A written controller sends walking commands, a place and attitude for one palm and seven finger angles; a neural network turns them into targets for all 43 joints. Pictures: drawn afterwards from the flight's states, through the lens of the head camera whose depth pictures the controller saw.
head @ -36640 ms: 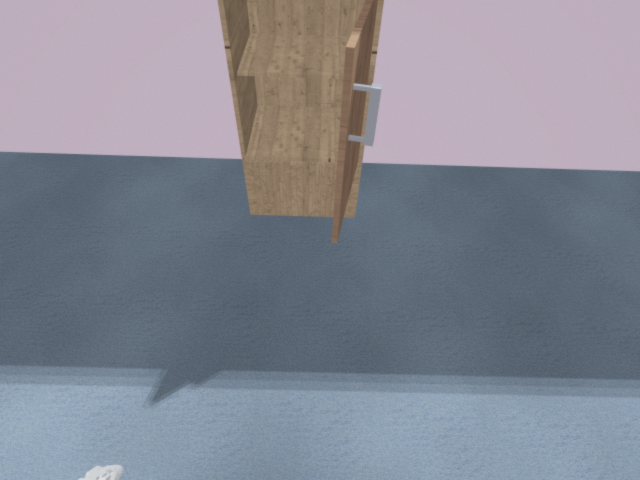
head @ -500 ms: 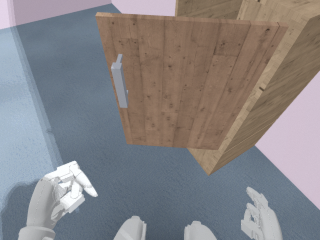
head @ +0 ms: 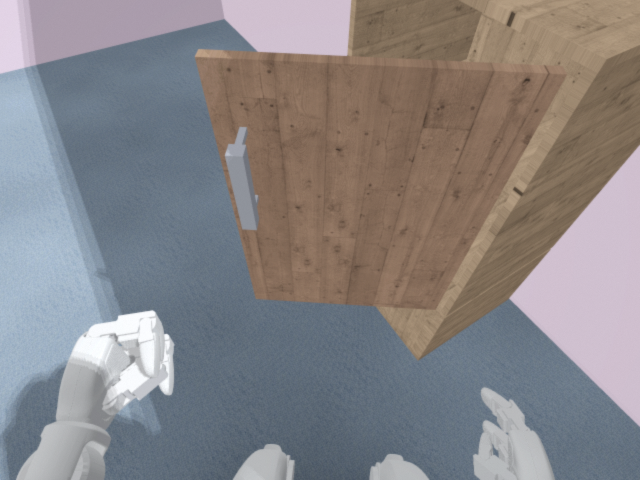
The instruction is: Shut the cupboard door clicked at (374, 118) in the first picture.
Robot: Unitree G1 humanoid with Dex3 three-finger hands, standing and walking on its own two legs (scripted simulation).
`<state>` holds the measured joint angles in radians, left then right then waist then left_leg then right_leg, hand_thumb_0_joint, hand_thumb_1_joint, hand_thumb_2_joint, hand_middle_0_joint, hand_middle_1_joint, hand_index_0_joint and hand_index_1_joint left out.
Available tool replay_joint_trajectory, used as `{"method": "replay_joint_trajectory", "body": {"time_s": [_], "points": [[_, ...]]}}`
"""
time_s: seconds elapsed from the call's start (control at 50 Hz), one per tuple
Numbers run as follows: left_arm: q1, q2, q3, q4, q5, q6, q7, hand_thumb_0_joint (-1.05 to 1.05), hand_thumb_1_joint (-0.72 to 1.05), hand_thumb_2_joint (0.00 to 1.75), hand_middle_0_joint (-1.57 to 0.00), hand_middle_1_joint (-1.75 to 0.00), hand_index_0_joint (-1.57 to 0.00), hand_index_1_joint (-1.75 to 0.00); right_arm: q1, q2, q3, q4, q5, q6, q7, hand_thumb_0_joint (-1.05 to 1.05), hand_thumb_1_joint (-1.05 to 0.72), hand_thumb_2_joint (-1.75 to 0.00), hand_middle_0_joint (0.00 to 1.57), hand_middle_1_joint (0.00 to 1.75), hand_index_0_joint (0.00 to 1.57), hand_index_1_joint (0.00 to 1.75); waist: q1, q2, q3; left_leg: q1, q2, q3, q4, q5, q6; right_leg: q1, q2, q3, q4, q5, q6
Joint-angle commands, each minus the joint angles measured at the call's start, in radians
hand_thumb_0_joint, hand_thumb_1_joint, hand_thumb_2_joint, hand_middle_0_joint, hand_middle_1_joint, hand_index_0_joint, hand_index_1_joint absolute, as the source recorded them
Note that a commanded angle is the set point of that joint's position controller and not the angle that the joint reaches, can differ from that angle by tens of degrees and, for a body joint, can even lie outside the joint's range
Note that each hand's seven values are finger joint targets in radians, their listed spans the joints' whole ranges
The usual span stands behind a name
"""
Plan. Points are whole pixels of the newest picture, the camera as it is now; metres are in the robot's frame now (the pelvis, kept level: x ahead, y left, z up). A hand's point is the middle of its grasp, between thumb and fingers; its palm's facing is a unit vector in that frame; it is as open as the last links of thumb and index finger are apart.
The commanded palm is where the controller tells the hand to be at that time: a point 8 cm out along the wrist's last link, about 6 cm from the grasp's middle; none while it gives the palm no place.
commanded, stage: raise the hand and make a fist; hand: left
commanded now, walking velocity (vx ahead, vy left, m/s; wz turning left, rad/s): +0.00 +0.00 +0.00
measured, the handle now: (246, 180) +0.50 +0.15 +0.07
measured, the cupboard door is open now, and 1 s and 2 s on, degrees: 55 55 55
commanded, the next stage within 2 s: bring the fist close to the handle in 0.32 s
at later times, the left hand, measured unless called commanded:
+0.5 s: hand (169, 367) +0.23 +0.18 +0.06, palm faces +0.00 -1.00 -0.04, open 3.1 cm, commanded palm +0.22 +0.23 +0.07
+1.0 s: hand (222, 296) +0.31 +0.14 +0.06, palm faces -0.02 -1.00 -0.03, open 3.1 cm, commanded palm +0.30 +0.19 +0.07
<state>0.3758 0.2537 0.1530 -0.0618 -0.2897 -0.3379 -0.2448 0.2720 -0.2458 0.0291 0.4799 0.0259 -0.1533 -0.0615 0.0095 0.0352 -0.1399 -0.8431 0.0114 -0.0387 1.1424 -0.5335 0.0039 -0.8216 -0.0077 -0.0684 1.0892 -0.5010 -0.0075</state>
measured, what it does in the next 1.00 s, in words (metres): stands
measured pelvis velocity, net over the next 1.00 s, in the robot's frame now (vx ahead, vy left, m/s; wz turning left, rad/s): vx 0.00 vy -0.01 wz -0.01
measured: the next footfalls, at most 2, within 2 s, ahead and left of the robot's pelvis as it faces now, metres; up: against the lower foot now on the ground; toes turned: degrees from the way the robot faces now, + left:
none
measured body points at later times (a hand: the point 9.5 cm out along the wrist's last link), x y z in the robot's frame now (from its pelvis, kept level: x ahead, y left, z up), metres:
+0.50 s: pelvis +0.00 -0.01 +0.00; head +0.06 -0.01 +0.45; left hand +0.22 +0.23 +0.07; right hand +0.18 -0.24 -0.07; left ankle +0.02 +0.11 -0.66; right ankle +0.02 -0.12 -0.66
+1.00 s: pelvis +0.00 -0.01 +0.01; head +0.06 -0.01 +0.45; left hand +0.31 +0.20 +0.07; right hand +0.15 -0.25 -0.09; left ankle +0.02 +0.11 -0.66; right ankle +0.02 -0.12 -0.66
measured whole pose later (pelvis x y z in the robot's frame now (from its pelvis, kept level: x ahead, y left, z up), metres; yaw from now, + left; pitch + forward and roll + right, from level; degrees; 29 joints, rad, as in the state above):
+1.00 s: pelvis +0.00 -0.01 +0.01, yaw +0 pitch +14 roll -1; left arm 0.00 0.20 0.09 0.23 -0.20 -0.33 -0.12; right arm 0.27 -0.25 0.02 0.54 0.01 -0.11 -0.04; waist -0.02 0.03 -0.13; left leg -0.82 0.01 -0.02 1.09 -0.51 0.00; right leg -0.82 -0.01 -0.05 1.06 -0.49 -0.01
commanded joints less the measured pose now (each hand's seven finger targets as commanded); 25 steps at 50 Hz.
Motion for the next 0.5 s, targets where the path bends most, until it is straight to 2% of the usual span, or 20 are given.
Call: {"method": "replay_joint_trajectory", "body": {"time_s": [0.0, 0.04, 0.06, 0.12, 0.14, 0.2, 0.24, 0.32, 0.34, 0.4, 0.44, 0.46, 0.48], "points": [[-0.022, 0.105, 0.071, -0.189, -0.025, -0.066, -0.001, 0.00, 0.90, 0.90, -1.30, -1.50, -1.30, -1.50, -0.051, -0.123, -0.065, -0.159, 0.004, -0.056, -0.004, 0.00, -0.90, -0.90, 0.20, 0.30, 0.20, 0.30, 0.002, -0.011, -0.181, 0.091, -0.021, 0.000, -0.202, 0.241, 0.010, 0.185, 0.023, 0.022, -0.154, 0.207, -0.020], [-0.028, 0.122, 0.083, -0.191, -0.025, -0.071, 0.001, 0.00, 0.90, 0.90, -1.30, -1.50, -1.30, -1.50, -0.052, -0.127, -0.068, -0.156, 0.001, -0.056, -0.004, 0.00, -0.90, -0.90, 0.20, 0.30, 0.20, 0.30, 0.003, -0.003, -0.183, 0.083, -0.022, 0.004, -0.193, 0.247, 0.012, 0.189, 0.022, 0.029, -0.152, 0.213, -0.021], [-0.026, 0.105, 0.068, -0.196, -0.020, -0.077, 0.001, 0.00, 0.90, 0.90, -1.30, -1.50, -1.30, -1.50, -0.052, -0.124, -0.068, -0.156, 0.002, -0.055, -0.002, 0.00, -0.90, -0.90, 0.20, 0.30, 0.20, 0.30, 0.000, -0.001, -0.187, 0.091, -0.021, 0.005, -0.196, 0.252, 0.010, 0.187, 0.019, 0.026, -0.149, 0.221, -0.020], [-0.034, 0.107, 0.070, -0.192, -0.019, -0.086, 0.005, 0.00, 0.90, 0.90, -1.30, -1.50, -1.30, -1.50, -0.051, -0.125, -0.068, -0.156, 0.001, -0.054, -0.001, 0.00, -0.90, -0.90, 0.20, 0.30, 0.20, 0.30, -0.002, 0.009, -0.184, 0.087, -0.022, 0.008, -0.194, 0.239, 0.010, 0.173, 0.019, 0.027, -0.149, 0.206, -0.018], [-0.036, 0.126, 0.085, -0.194, -0.018, -0.089, 0.009, 0.00, 0.90, 0.90, -1.30, -1.50, -1.30, -1.50, -0.047, -0.128, -0.072, -0.152, 0.000, -0.051, -0.003, 0.00, -0.90, -0.90, 0.20, 0.30, 0.20, 0.30, -0.005, -0.026, -0.184, 0.085, -0.020, 0.005, -0.189, 0.249, 0.012, 0.185, 0.022, 0.030, -0.151, 0.215, -0.019], [-0.043, 0.113, 0.071, -0.199, -0.014, -0.095, 0.009, 0.00, 0.90, 0.90, -1.30, -1.50, -1.30, -1.50, -0.051, -0.125, -0.068, -0.156, 0.000, -0.051, -0.002, 0.00, -0.90, -0.90, 0.20, 0.30, 0.20, 0.30, -0.006, 0.012, -0.186, 0.089, -0.021, 0.009, -0.191, 0.234, 0.011, 0.173, 0.019, 0.031, -0.150, 0.201, -0.017], [-0.046, 0.126, 0.078, -0.210, -0.017, -0.097, 0.010, 0.00, 0.90, 0.90, -1.30, -1.50, -1.30, -1.50, -0.051, -0.127, -0.069, -0.153, 0.000, -0.051, -0.003, 0.00, -0.90, -0.90, 0.20, 0.30, 0.20, 0.30, -0.006, 0.006, -0.188, 0.085, -0.021, 0.007, -0.188, 0.231, 0.013, 0.182, 0.020, 0.039, -0.156, 0.190, -0.020], [-0.037, 0.108, 0.071, -0.201, -0.020, -0.092, 0.004, 0.00, 0.90, 0.90, -1.30, -1.50, -1.30, -1.50, -0.051, -0.125, -0.069, -0.154, 0.001, -0.047, -0.002, 0.00, -0.90, -0.90, 0.20, 0.30, 0.20, 0.30, -0.009, -0.007, -0.195, 0.083, -0.022, 0.012, -0.180, 0.245, 0.013, 0.189, 0.018, 0.040, -0.155, 0.217, -0.015], [-0.040, 0.124, 0.084, -0.197, -0.022, -0.090, 0.004, 0.00, 0.90, 0.90, -1.30, -1.50, -1.30, -1.50, -0.050, -0.125, -0.069, -0.151, -0.002, -0.045, -0.003, 0.00, -0.90, -0.90, 0.20, 0.30, 0.20, 0.30, -0.010, -0.018, -0.190, 0.075, -0.022, 0.009, -0.175, 0.251, 0.014, 0.199, 0.019, 0.045, -0.156, 0.223, -0.016], [-0.041, 0.104, 0.068, -0.186, -0.022, -0.085, -0.002, 0.00, 0.90, 0.90, -1.30, -1.50, -1.30, -1.50, -0.054, -0.122, -0.068, -0.154, 0.001, -0.043, -0.002, 0.00, -0.90, -0.90, 0.20, 0.30, 0.20, 0.30, -0.015, -0.019, -0.177, 0.069, -0.023, 0.015, -0.172, 0.228, 0.013, 0.185, 0.016, 0.051, -0.166, 0.197, -0.011], [-0.118, 0.117, 0.062, -0.199, -0.019, -0.088, 0.000, 0.00, 0.90, 0.90, -1.30, -1.50, -1.30, -1.50, -0.051, -0.128, -0.063, -0.146, -0.003, -0.045, -0.005, 0.00, -0.90, -0.90, 0.20, 0.30, 0.20, 0.30, -0.029, -0.010, -0.169, 0.061, -0.021, 0.009, -0.163, 0.222, 0.016, 0.170, 0.018, 0.053, -0.162, 0.184, -0.014], [-0.140, 0.109, 0.050, -0.191, -0.009, -0.089, 0.002, 0.00, 0.90, 0.90, -1.30, -1.50, -1.30, -1.50, -0.054, -0.128, -0.063, -0.146, -0.001, -0.047, -0.006, 0.00, -0.90, -0.90, 0.20, 0.30, 0.20, 0.30, -0.030, 0.007, -0.169, 0.069, -0.019, 0.010, -0.163, 0.212, 0.015, 0.151, 0.017, 0.051, -0.161, 0.170, -0.014], [-0.188, 0.090, 0.022, -0.198, -0.003, -0.091, 0.005, 0.00, 0.90, 0.90, -1.30, -1.50, -1.30, -1.50, -0.053, -0.128, -0.061, -0.142, -0.002, -0.050, -0.006, 0.00, -0.90, -0.90, 0.20, 0.30, 0.20, 0.30, -0.042, 0.013, -0.177, 0.078, -0.019, 0.006, -0.161, 0.206, 0.016, 0.134, 0.016, 0.045, -0.156, 0.166, -0.013]]}}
